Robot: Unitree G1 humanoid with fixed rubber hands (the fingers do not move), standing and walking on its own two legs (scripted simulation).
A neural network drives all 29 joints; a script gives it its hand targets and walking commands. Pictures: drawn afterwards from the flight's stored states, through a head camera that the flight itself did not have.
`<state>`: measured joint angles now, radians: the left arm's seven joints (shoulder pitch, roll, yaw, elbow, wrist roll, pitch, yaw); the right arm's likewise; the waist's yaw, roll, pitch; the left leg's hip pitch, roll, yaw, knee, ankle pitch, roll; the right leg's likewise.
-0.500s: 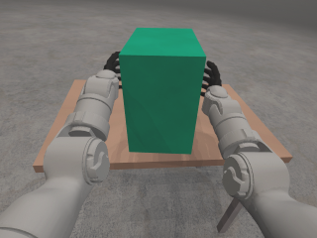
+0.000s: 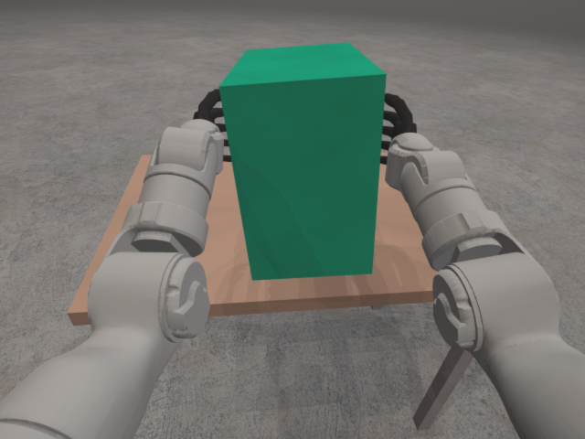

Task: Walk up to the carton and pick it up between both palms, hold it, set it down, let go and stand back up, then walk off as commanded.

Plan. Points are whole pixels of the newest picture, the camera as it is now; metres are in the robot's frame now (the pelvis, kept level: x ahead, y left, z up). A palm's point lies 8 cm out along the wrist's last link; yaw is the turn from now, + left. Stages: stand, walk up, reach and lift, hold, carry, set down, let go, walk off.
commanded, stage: reach and lift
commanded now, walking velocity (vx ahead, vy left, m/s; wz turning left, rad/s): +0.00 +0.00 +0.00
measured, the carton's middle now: (303, 152) +0.46 -0.04 +0.24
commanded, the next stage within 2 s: hold in 0.98 s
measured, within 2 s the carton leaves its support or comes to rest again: neither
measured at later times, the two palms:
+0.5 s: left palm (204, 129) +0.39 +0.09 +0.30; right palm (413, 133) +0.37 -0.17 +0.30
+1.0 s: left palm (200, 120) +0.38 +0.10 +0.32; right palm (420, 123) +0.36 -0.16 +0.32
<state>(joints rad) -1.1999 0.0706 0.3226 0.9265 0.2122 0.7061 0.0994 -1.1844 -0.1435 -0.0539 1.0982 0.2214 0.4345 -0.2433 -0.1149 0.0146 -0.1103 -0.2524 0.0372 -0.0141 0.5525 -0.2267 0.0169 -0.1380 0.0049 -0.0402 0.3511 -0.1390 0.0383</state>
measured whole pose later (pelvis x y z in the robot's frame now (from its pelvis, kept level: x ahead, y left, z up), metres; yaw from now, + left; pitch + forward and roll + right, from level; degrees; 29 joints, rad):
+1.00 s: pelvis +0.00 +0.00 +0.00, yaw +0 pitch -4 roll -4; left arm -1.20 0.06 0.32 0.86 0.21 0.84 0.10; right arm -1.24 -0.19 0.07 1.09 0.31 0.58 -0.24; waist -0.11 0.03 -0.20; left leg -0.25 0.04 -0.02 0.55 -0.23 0.02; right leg -0.14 0.01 -0.04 0.35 -0.14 0.04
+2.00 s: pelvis +0.00 +0.00 +0.00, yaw +0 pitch -5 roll -4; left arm -1.20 0.07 0.32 0.85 0.21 0.87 0.08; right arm -1.27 -0.20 0.07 1.09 0.32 0.65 -0.25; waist -0.11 0.04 -0.22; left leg -0.25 0.04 -0.02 0.55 -0.22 0.02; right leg -0.14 0.01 -0.04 0.35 -0.13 0.04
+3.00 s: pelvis +0.00 +0.00 +0.00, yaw +0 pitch -5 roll -4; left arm -1.21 0.07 0.32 0.85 0.21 0.87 0.08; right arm -1.28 -0.20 0.08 1.09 0.33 0.67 -0.26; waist -0.11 0.04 -0.22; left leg -0.25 0.04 -0.02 0.55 -0.22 0.02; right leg -0.14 0.01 -0.04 0.35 -0.13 0.04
